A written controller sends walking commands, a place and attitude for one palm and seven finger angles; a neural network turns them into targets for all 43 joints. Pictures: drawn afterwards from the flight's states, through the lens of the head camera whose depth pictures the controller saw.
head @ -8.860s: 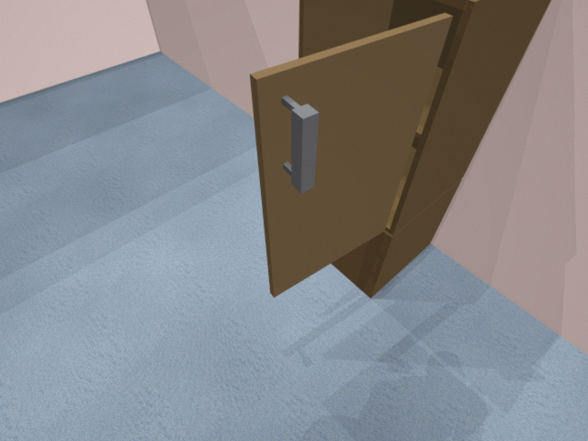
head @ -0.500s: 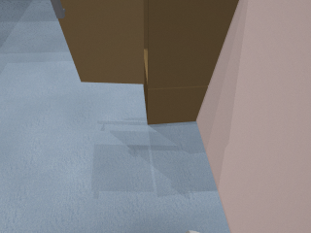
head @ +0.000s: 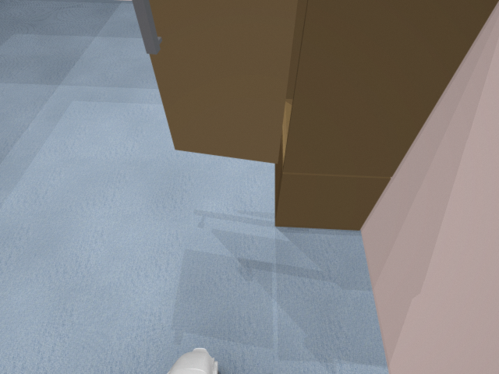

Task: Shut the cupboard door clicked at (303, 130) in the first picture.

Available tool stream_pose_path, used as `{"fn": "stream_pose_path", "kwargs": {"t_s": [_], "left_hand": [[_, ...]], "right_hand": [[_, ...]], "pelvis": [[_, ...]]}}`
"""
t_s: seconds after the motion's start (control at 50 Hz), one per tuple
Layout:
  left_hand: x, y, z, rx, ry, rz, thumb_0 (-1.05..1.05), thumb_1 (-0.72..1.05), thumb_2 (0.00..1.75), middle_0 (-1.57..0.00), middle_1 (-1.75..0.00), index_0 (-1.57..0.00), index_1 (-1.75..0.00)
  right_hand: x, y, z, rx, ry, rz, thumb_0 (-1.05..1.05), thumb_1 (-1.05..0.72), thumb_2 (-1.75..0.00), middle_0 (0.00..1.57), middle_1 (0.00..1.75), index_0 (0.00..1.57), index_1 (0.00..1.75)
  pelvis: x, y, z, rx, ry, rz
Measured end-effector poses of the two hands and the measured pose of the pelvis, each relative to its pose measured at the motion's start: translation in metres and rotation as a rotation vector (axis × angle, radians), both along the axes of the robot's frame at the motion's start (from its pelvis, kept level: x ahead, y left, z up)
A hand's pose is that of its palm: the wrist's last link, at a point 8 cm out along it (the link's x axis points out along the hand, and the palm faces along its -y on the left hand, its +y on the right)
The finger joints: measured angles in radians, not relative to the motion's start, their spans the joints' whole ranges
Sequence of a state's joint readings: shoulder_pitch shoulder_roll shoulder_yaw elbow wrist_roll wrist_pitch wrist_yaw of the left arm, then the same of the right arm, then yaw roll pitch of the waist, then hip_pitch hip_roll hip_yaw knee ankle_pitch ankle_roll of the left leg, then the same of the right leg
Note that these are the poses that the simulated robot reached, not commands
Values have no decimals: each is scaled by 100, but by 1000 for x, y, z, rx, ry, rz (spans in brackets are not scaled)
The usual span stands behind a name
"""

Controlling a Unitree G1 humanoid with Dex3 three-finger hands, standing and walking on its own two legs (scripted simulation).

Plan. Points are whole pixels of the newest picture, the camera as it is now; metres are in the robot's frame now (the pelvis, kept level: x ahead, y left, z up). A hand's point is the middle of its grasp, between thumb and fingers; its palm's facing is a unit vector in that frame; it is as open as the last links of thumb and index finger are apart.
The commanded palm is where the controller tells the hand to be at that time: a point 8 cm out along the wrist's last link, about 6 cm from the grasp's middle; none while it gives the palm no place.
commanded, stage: take the last steps up to it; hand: left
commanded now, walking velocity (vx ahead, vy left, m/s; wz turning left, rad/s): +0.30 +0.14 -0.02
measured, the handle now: (149, 19) +0.83 +0.33 +0.13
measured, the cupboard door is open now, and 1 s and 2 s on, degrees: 83 83 83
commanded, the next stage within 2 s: come to a stop and stand still in 0.60 s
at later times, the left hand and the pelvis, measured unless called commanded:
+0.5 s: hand (163, 266) +0.33 +0.22 -0.16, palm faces -0.05 -0.97 -0.23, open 7.4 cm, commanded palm none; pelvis +0.19 +0.05 -0.01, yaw -3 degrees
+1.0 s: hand (150, 266) +0.34 +0.27 -0.20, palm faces -0.01 -0.98 -0.20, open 7.3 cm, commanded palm none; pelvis +0.34 +0.09 -0.01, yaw -4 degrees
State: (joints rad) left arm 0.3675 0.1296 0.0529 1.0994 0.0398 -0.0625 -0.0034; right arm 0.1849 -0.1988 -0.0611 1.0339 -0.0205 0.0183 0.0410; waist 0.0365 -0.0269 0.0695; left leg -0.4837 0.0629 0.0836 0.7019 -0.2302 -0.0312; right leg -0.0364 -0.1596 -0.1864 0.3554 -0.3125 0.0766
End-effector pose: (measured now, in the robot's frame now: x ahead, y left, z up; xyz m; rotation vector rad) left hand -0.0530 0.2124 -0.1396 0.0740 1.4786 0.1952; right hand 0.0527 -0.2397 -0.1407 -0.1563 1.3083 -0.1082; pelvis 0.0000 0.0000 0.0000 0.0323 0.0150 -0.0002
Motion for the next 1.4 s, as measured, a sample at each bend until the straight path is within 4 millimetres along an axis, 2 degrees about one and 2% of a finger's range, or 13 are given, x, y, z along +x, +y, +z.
{"fn": "stream_pose_path", "kwargs": {"t_s": [0.08,0.14,0.24,0.32,0.46,0.54,0.64,0.76,0.9,1.0,1.16,1.26,1.4], "left_hand": [[4,26,-21,-24,92,40,0,91,90,-20,-30,-21,-30],[32,48,-28,-13,115,21,0,91,90,-20,-30,-21,-30],[128,74,-16,22,-38,-38,1,91,90,-19,-30,-20,-30],[214,80,-2,39,-188,-89,0,91,90,-19,-30,-20,-30],[345,65,15,59,-356,-191,0,91,90,-19,-30,-20,-30],[393,51,12,68,-416,-222,0,91,90,-19,-30,-20,-30],[393,44,14,56,-332,-178,0,91,90,-20,-30,-20,-30],[387,67,17,81,-213,-131,-2,96,90,-20,-30,-21,-30],[380,88,-13,31,-51,-97,-1,93,90,-20,-30,-20,-30],[393,103,-27,27,-7,-97,0,91,90,-20,-30,-20,-30],[429,110,-15,61,-110,-136,0,91,90,-20,-30,-20,-30],[439,97,-6,96,-196,-178,0,91,90,-19,-30,-20,-30],[422,64,1,74,-186,-199,0,91,90,-19,-30,-20,-30]], "right_hand": [[65,29,-11,-27,-91,49,1,-91,-90,19,30,20,30],[89,49,-11,-40,-131,36,1,-91,-90,19,30,20,30],[95,63,-4,-43,-110,-24,0,-94,-90,20,30,20,30],[88,67,-4,-28,-36,-52,-1,-94,-90,20,30,20,30],[74,73,-19,33,130,-125,0,-92,-90,20,30,20,30],[83,70,-31,62,209,-154,1,-91,-90,20,30,20,30],[136,62,-18,51,189,-155,1,-91,-90,19,30,20,30],[222,64,-4,38,84,-126,1,-91,-90,19,30,20,30],[313,79,-8,-32,-21,-80,1,-92,-90,19,30,20,30],[351,93,-4,-68,-79,-70,1,-92,-90,19,30,20,30],[349,85,-1,-68,-113,-85,1,-91,-90,20,30,20,30],[320,60,-13,-46,-95,-118,1,-90,-90,20,30,20,30],[269,35,-12,-38,21,-173,1,-91,-90,20,30,20,30]], "pelvis": [[36,30,-20,-28,-2,4],[53,43,-23,-17,-13,-6],[86,55,-11,-4,-11,-24],[115,60,-4,5,-9,-32],[174,54,-8,25,-16,-51],[209,42,-18,12,-30,-52],[244,39,-4,-1,-20,-49],[285,45,7,5,3,-48],[331,76,-9,-39,-16,-65],[339,86,-14,-34,-17,-76],[322,79,-11,-49,-2,-98],[311,61,-16,-37,-6,-96],[307,44,-8,-22,-21,-88]]}}
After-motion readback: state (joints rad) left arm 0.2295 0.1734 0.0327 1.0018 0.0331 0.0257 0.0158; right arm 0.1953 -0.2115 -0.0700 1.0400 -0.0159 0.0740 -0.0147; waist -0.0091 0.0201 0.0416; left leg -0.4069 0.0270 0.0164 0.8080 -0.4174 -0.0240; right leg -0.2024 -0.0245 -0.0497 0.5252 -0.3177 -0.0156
